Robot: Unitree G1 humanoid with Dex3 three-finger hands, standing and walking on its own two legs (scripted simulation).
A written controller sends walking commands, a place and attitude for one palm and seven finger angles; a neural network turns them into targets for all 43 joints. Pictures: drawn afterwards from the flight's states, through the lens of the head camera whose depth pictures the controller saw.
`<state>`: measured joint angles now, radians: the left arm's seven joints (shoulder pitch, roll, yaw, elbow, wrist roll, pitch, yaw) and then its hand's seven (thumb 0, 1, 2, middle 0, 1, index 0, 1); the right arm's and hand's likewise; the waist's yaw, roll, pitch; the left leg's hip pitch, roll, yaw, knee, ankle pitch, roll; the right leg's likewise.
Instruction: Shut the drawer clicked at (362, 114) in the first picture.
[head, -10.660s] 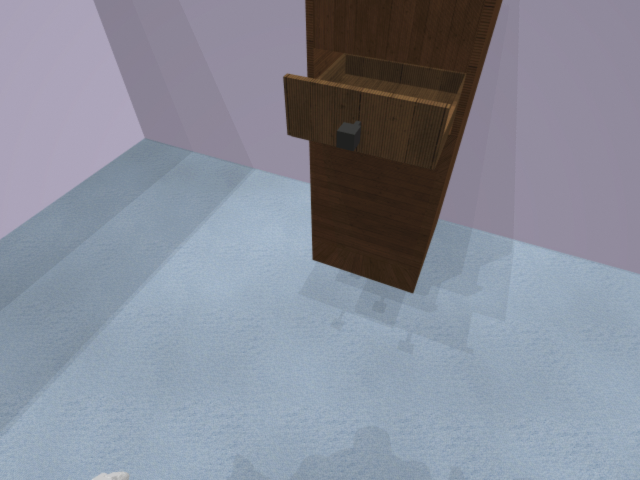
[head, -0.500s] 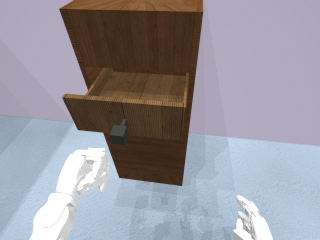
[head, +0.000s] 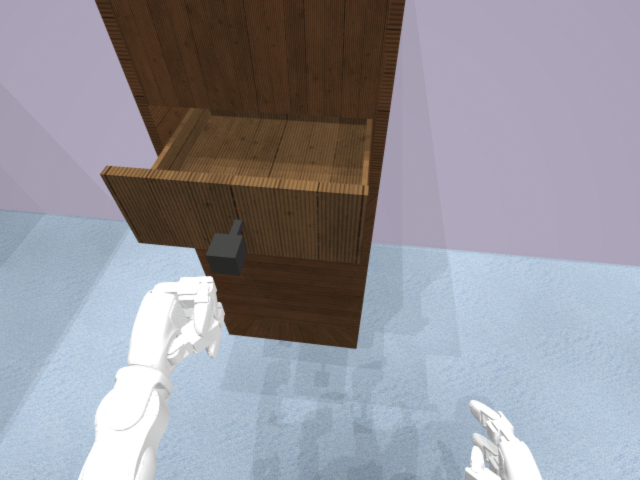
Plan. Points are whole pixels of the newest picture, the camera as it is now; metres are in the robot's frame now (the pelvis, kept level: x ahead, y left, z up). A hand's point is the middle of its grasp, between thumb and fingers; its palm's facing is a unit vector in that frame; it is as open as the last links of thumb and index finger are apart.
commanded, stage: bring the fist close to the handle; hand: left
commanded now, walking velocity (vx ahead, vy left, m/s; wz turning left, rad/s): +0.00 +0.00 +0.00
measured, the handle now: (231, 243) +0.43 +0.16 +0.04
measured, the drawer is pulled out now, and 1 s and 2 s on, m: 0.18 0.18 0.08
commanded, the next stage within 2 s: push the drawer shut in 0.78 s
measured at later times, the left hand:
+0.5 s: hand (246, 314) +0.32 +0.12 +0.03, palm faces -0.12 -0.99 -0.04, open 3.3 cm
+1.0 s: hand (241, 300) +0.33 +0.12 +0.04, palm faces -0.09 -1.00 -0.04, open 3.3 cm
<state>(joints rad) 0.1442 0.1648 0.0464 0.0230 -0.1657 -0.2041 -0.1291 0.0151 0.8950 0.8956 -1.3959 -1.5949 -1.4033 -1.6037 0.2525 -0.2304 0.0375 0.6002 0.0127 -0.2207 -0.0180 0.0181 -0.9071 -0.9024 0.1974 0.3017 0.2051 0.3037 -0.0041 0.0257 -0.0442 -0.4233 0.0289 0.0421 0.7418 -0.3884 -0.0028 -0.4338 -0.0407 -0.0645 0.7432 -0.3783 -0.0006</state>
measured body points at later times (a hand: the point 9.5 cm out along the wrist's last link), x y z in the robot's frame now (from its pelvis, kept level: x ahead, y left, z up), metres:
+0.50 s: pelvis -0.01 -0.01 -0.02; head +0.05 -0.02 +0.43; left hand +0.32 +0.17 +0.03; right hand +0.13 -0.26 -0.13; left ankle +0.00 +0.12 -0.71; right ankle +0.00 -0.12 -0.71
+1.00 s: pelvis -0.01 -0.01 -0.02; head +0.05 -0.02 +0.42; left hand +0.33 +0.18 +0.05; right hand +0.13 -0.25 -0.13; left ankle +0.00 +0.12 -0.71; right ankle +0.00 -0.12 -0.71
